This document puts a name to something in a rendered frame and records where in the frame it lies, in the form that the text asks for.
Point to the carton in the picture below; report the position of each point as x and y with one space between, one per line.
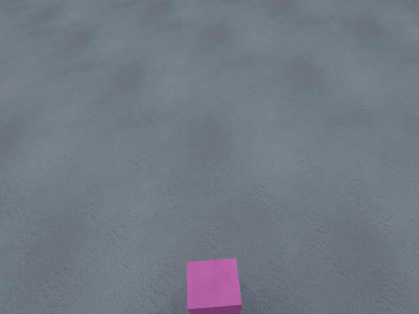
213 287

